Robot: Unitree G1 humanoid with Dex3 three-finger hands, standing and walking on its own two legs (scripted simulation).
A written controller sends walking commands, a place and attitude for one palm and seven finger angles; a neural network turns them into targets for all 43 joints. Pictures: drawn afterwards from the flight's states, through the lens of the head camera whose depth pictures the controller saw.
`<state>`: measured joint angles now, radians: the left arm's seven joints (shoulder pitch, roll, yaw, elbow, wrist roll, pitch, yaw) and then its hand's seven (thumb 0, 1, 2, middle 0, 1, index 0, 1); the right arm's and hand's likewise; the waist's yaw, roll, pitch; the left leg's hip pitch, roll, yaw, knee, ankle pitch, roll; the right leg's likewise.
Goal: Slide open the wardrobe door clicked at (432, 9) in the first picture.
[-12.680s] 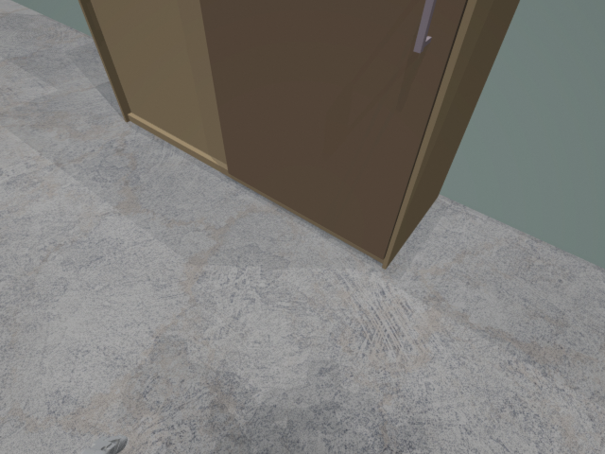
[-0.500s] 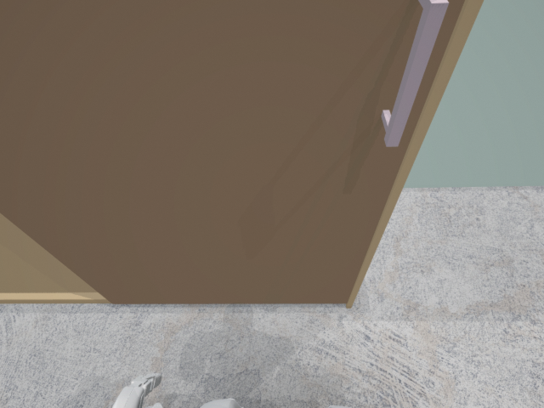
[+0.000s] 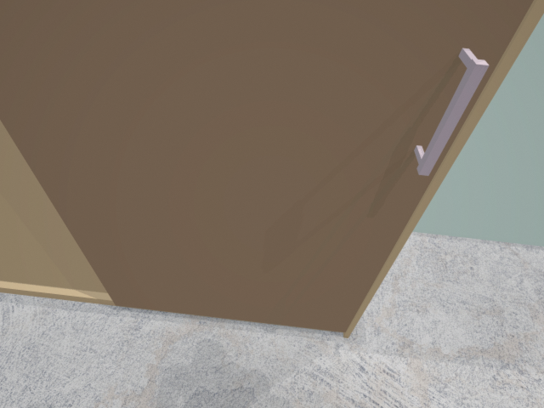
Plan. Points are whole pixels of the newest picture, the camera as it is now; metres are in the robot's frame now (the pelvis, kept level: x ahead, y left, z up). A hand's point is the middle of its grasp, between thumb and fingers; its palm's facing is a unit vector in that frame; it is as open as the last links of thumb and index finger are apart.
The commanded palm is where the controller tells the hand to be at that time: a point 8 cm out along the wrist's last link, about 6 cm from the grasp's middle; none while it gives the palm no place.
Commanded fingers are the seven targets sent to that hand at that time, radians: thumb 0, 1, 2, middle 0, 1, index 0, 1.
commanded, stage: come to a stop and stand still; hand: right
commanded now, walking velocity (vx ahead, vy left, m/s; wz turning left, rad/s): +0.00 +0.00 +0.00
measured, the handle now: (443, 117) +0.52 -0.21 +0.21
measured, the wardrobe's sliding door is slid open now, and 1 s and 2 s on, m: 0.00 0.00 0.00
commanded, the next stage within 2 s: look again from close up in 0.74 s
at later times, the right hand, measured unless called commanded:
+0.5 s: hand out of the picture -0.01 -0.13 -0.18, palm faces +0.06 +0.99 -0.15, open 7.4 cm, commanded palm none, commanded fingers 0.00 -0.90 -0.90 0.20 0.30 0.20 0.30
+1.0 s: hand out of the picture +0.03 -0.18 -0.19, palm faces +0.01 +0.98 -0.21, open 7.4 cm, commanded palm none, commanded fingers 0.00 -0.90 -0.90 0.20 0.30 0.20 0.30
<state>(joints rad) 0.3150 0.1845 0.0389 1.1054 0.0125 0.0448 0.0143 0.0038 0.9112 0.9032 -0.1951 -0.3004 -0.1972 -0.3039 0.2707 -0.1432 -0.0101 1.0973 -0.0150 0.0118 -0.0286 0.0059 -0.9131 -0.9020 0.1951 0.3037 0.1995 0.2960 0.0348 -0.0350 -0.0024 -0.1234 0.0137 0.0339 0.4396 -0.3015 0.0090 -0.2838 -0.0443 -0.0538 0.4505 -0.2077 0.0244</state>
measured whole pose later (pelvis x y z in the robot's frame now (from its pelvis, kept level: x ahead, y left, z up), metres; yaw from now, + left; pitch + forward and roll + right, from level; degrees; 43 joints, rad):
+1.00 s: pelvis +0.03 -0.01 -0.01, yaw +1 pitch -1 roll +1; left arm 0.25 0.18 0.01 1.03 0.01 -0.01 0.02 0.01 0.92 0.90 -0.19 -0.30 -0.20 -0.30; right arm 0.32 -0.15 0.00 1.06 -0.02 -0.03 -0.06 0.00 -0.91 -0.90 0.20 0.30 0.20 0.30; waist 0.02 -0.01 0.04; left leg -0.12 0.00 0.03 0.53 -0.38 0.00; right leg -0.30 -0.04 -0.03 0.60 -0.27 0.00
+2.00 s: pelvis -0.01 +0.01 -0.04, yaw +0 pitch +6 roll -1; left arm 0.14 0.21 0.05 0.60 -0.04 -0.19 0.02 0.01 0.90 0.90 -0.20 -0.30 -0.20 -0.30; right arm 0.38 -0.23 -0.21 0.11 0.26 -0.43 0.32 0.00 -0.73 -0.82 0.21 0.42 0.21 0.41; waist 0.02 0.00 -0.12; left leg -0.48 0.01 0.03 0.87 -0.49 0.02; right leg -0.61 -0.04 -0.03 0.82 -0.31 0.02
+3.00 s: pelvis -0.01 -0.02 -0.01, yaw -2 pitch -2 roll +1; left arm 0.19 0.24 -0.09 0.59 -0.08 -0.28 0.11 0.01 0.90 0.90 -0.20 -0.30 -0.20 -0.30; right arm 0.04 -0.45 -0.43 -0.09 0.37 0.15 0.39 0.00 0.42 -0.34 0.29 1.15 0.30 1.15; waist -0.06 -0.04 -0.04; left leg -0.15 0.02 0.07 0.53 -0.34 -0.02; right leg -0.33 -0.01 0.00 0.58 -0.21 -0.02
